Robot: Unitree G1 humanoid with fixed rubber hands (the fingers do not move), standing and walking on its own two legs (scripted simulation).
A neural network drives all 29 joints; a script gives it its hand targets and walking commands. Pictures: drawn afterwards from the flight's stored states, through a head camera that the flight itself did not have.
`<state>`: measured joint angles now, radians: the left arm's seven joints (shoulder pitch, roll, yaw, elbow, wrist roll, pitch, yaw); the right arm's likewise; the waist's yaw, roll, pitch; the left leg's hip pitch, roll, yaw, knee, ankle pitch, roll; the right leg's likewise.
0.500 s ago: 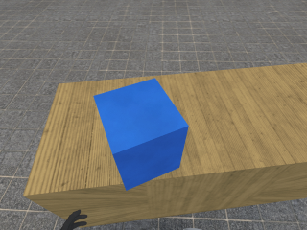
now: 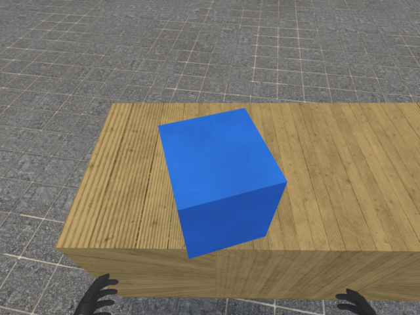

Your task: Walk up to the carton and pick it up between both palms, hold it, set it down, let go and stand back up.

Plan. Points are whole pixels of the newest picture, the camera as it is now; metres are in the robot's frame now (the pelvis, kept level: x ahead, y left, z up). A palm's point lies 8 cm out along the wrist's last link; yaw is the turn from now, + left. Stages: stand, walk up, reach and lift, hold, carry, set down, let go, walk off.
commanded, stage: walk up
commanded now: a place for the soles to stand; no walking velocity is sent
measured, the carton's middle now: (216, 185) +0.39 +0.01 -0.03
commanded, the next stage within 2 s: none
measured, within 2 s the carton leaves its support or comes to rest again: neither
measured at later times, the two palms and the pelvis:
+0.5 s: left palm out of the picture +0.09 +0.28 -0.10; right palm out of the picture +0.12 -0.26 -0.08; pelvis -0.01 +0.00 -0.01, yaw +4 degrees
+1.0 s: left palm out of the picture +0.07 +0.28 -0.10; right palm (369, 314) +0.14 -0.27 -0.08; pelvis -0.01 -0.01 +0.00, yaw +6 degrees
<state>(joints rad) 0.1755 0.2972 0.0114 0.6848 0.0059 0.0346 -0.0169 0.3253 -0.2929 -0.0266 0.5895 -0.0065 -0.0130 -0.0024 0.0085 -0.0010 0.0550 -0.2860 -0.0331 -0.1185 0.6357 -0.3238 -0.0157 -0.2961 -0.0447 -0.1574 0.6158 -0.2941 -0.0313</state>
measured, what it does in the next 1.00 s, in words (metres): stands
